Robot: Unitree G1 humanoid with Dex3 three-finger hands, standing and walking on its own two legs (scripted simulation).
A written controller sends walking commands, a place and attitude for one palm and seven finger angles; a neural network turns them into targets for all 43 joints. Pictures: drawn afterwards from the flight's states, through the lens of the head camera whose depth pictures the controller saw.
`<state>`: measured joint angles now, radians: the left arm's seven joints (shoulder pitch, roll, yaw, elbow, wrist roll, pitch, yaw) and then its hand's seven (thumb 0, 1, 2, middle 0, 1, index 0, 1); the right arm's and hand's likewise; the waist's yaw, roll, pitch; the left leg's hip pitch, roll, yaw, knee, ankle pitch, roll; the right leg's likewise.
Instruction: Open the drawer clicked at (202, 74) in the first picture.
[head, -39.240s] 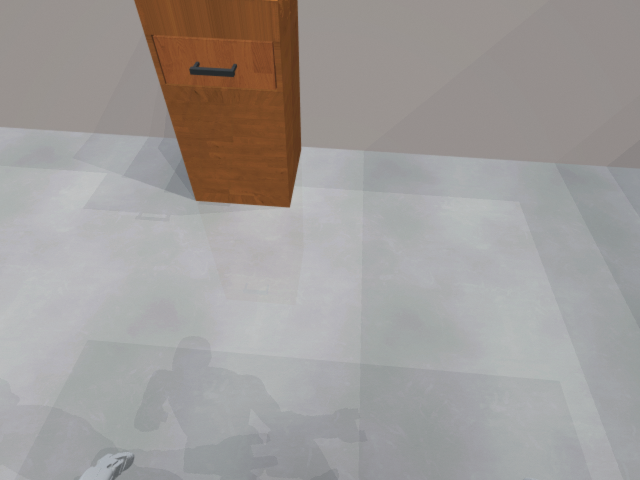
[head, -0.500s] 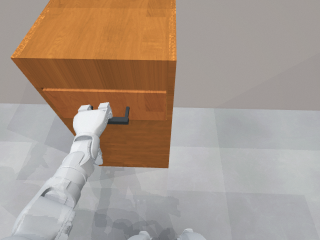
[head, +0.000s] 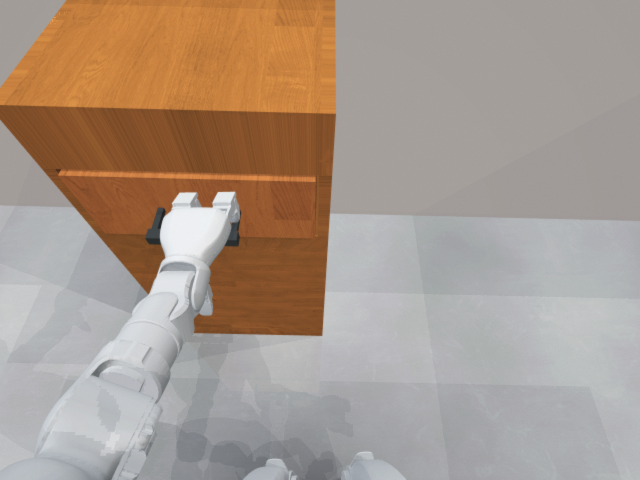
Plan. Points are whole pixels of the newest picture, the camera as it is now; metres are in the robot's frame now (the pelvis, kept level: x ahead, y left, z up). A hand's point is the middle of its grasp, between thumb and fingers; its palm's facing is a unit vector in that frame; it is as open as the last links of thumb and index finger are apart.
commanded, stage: lower the fingers behind the handle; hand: left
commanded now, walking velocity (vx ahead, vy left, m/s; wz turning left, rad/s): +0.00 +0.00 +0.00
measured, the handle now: (196, 226) +0.50 +0.20 -0.06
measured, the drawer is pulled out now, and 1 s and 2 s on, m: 0.01 0.01 0.01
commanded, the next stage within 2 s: close the thumb around the handle in 1.12 s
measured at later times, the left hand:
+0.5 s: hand (223, 257) +0.44 +0.15 -0.06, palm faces -0.04 +0.01 -1.00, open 13.8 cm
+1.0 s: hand (226, 264) +0.44 +0.15 -0.09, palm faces -0.03 +0.00 -1.00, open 13.9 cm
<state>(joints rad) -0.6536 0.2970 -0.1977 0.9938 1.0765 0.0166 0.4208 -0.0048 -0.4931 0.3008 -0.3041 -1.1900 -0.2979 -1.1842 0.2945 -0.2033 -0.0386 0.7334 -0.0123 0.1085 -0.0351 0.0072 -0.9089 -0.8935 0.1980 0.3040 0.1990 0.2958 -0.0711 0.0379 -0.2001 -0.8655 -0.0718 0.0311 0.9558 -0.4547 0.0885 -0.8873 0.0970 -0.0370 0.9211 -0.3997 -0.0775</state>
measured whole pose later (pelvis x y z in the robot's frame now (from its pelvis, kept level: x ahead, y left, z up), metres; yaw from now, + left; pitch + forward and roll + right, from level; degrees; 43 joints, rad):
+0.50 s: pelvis -0.01 -0.02 -0.02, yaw -1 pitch +25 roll +0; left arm -0.72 0.30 -0.11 1.11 1.13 0.05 0.57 0.00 -0.49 0.30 -0.32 -1.20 -0.32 -1.25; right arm 0.24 -0.21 -0.02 0.72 -0.03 0.09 -0.01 0.01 -0.91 -0.89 0.20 0.30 0.20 0.30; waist -0.11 0.04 -0.21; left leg -1.02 -0.05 0.04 1.07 -0.48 0.07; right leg -1.05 0.11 -0.04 1.04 -0.42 -0.10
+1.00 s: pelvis -0.02 -0.02 -0.04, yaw +0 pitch +28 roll +0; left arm -0.74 0.35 -0.09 1.09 1.13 0.01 0.57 0.00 -0.49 0.30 -0.30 -1.20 -0.31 -1.22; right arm 0.24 -0.24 -0.02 0.72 -0.03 0.05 -0.01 0.01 -0.91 -0.89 0.20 0.30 0.20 0.30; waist -0.13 0.04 -0.20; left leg -1.16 -0.05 0.04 1.17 -0.50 0.06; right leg -1.19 0.11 -0.06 1.14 -0.44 -0.11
